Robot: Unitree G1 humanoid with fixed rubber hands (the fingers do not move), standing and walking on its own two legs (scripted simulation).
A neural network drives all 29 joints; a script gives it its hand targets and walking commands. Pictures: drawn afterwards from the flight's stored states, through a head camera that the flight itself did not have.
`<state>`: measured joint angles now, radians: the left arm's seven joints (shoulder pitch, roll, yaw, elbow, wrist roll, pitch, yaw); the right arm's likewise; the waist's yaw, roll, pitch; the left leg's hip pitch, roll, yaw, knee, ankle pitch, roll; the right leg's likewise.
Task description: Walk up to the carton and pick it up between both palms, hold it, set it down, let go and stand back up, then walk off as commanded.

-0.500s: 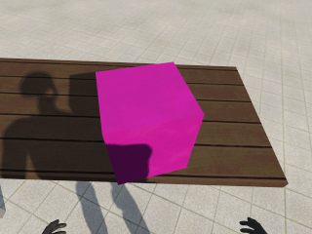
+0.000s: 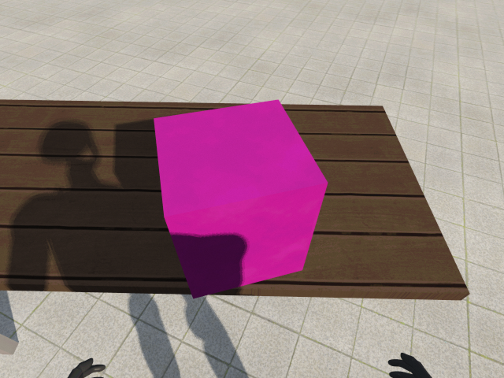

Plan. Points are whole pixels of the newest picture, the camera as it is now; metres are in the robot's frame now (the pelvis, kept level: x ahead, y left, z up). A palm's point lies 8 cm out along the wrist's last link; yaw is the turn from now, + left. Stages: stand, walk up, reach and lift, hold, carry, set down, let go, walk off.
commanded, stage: stand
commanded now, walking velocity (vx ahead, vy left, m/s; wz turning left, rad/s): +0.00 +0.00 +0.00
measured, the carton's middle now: (234, 201) +0.40 +0.05 +0.05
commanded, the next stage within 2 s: walk off in 1.68 s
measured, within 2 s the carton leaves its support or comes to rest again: neither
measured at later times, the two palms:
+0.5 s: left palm out of the picture +0.09 +0.30 -0.08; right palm out of the picture +0.11 -0.26 -0.09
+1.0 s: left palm out of the picture +0.07 +0.30 -0.09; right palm out of the picture +0.09 -0.26 -0.09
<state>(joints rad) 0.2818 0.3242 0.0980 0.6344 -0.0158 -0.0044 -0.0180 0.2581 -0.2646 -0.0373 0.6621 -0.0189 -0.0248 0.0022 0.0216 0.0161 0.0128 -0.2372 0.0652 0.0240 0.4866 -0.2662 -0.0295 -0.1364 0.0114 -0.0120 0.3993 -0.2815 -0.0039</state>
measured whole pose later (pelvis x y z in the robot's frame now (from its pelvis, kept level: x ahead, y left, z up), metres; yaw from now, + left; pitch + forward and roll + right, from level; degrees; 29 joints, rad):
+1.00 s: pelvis -0.02 +0.00 +0.00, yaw +0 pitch -1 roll -1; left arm 0.28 0.32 0.10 0.71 -0.02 -0.01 -0.02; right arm 0.26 -0.27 -0.04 0.71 -0.02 -0.02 0.00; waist 0.02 0.03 0.01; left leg -0.23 0.06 0.02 0.48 -0.24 -0.03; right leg -0.14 0.01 -0.01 0.40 -0.25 0.00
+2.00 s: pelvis -0.05 +0.00 +0.00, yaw +0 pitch -3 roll -1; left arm 0.28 0.35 0.10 0.78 -0.02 -0.01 -0.02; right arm 0.25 -0.29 -0.04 0.78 -0.02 -0.01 0.00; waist 0.02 0.03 0.03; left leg -0.25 0.05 0.02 0.50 -0.20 -0.01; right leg -0.21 -0.01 -0.01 0.53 -0.26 0.00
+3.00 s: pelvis -0.32 +0.03 -0.02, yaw +3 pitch -2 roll -1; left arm 0.24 0.42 0.10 0.79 -0.02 0.05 0.01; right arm 0.17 -0.38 -0.06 0.78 -0.02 0.06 0.00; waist 0.02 0.00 0.14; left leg -0.43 -0.03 0.00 0.59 -0.13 0.06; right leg -0.40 0.11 0.13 1.05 -0.43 -0.03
